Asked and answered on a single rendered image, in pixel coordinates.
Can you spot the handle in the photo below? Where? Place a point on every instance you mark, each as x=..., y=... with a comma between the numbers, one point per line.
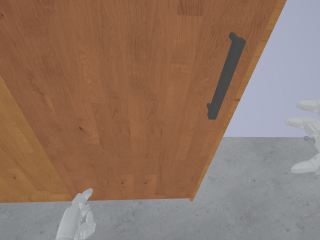
x=232, y=59

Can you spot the robot left hand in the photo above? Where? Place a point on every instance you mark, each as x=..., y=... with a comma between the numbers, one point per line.
x=70, y=223

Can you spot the robot right hand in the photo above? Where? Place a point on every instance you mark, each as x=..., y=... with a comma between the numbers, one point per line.
x=312, y=127

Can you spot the wardrobe door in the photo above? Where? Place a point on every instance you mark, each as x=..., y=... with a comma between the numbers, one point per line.
x=116, y=91
x=25, y=168

